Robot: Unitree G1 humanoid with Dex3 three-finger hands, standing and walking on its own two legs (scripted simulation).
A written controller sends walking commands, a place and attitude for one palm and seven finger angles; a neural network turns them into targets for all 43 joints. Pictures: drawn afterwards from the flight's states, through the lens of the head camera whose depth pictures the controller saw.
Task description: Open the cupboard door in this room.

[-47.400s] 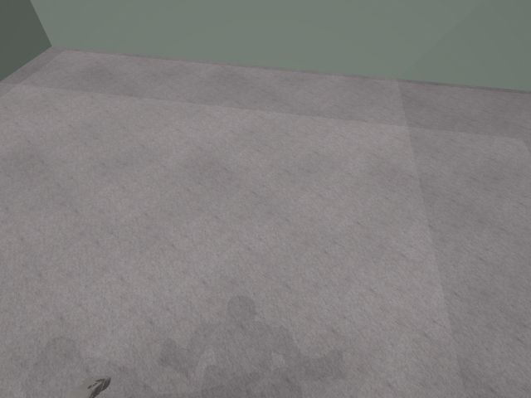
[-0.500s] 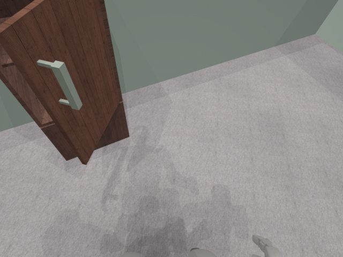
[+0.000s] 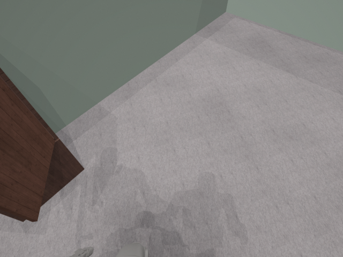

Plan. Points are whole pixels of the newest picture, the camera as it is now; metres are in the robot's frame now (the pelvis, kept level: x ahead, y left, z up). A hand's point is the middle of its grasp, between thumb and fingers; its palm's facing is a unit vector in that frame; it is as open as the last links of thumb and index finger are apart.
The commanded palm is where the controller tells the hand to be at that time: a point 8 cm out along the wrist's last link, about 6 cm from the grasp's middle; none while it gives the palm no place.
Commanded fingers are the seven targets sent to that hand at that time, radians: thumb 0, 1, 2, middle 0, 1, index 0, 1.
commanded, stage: walk to a spot facing it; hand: left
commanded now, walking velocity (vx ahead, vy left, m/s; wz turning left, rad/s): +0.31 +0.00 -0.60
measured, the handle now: out of the picture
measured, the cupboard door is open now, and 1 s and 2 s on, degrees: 48 48 48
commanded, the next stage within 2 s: turn to face it in 1.46 s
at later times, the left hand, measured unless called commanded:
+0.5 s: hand (135, 184) +0.34 +0.13 -0.17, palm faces -0.36 -0.92 -0.17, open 7.4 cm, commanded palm none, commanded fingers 0.00 0.90 0.90 -0.20 -0.30 -0.20 -0.30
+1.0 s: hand (172, 154) +0.44 +0.02 -0.16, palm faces -0.35 -0.90 -0.25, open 7.2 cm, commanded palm none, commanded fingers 0.00 0.90 0.90 -0.20 -0.30 -0.20 -0.30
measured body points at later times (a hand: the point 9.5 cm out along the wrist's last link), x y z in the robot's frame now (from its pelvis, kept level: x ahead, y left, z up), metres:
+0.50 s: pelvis +0.16 -0.01 +0.00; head +0.22 -0.02 +0.44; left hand +0.35 +0.18 -0.15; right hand +0.02 -0.20 -0.14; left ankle +0.07 +0.14 -0.74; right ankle +0.22 -0.16 -0.69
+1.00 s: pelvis +0.38 -0.16 +0.00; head +0.40 -0.19 +0.45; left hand +0.46 +0.07 -0.14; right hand +0.38 -0.41 -0.15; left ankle +0.52 -0.05 -0.68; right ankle +0.27 -0.15 -0.74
